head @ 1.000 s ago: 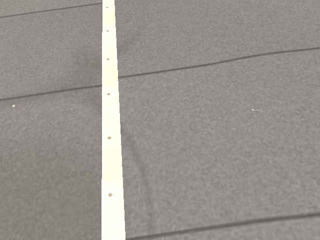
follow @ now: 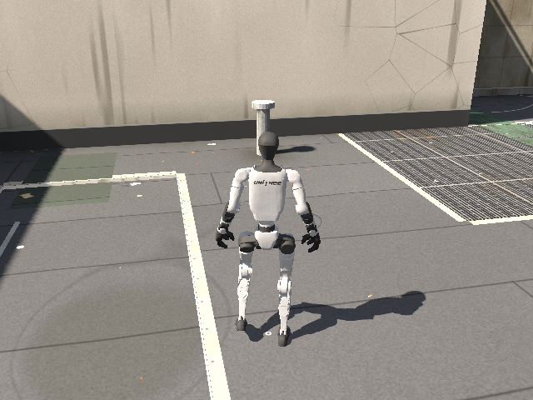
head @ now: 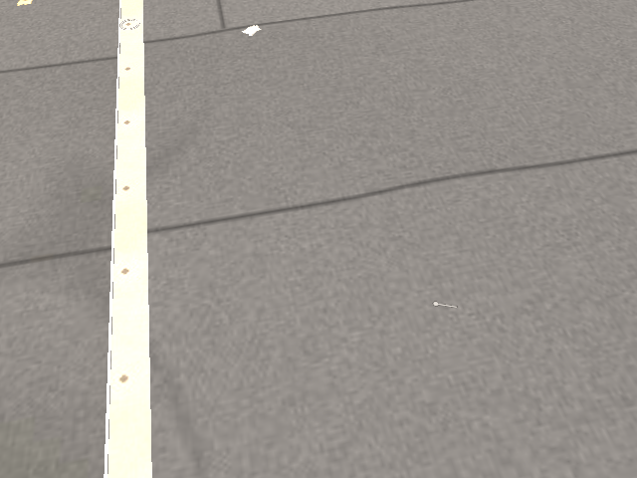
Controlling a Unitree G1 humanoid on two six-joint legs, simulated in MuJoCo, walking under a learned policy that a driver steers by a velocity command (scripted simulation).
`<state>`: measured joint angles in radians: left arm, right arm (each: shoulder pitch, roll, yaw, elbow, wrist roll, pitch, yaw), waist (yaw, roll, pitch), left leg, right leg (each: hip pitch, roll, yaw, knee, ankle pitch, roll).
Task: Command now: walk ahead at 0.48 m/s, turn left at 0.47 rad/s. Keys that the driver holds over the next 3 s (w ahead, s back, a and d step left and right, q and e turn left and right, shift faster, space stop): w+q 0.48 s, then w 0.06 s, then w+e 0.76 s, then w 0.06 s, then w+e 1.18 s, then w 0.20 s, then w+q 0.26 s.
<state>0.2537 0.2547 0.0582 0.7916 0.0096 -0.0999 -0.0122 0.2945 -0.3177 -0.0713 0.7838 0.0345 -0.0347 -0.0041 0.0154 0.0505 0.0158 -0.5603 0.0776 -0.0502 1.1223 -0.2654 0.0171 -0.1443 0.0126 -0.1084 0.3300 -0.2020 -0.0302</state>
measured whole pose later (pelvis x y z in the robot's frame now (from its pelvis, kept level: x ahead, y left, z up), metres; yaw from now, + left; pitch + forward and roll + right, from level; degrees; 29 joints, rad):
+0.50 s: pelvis +0.27 +0.08 -0.01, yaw +18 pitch +1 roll +0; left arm 0.15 0.31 0.05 0.72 0.00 -0.11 0.00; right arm 0.28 -0.29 -0.07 0.67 0.01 -0.05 0.03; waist -0.02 -0.02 0.07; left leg -0.29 -0.12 -0.02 0.42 -0.15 0.11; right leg -0.53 -0.10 0.07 1.14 -0.33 0.02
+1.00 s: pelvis +0.58 +0.08 -0.01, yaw +11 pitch +1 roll +0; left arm 0.26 0.29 0.05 0.71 -0.01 -0.07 -0.04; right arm 0.25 -0.30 -0.04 0.70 -0.01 -0.09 0.01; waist 0.01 0.02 0.04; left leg -0.45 0.01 -0.05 1.13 -0.34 0.01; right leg -0.31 0.10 0.03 0.45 -0.16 -0.09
